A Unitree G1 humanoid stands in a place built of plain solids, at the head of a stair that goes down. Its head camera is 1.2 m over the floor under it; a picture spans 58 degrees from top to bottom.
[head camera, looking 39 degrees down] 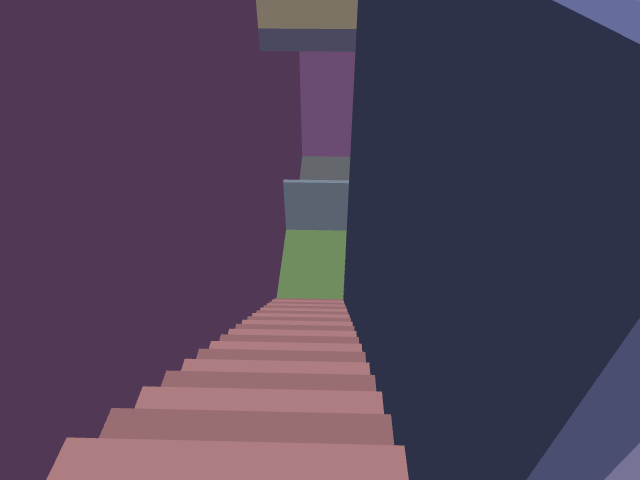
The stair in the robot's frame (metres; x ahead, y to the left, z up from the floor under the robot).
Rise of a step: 0.19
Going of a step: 0.22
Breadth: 1.10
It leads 1 degrees to the right of straight ahead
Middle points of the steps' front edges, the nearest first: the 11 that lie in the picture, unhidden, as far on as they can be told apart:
0.68 0.28 -0.19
0.90 0.27 -0.39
1.12 0.27 -0.58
1.33 0.26 -0.78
1.55 0.26 -0.97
1.77 0.25 -1.17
1.98 0.25 -1.36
2.20 0.24 -1.56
2.42 0.24 -1.75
2.64 0.23 -1.95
2.85 0.23 -2.14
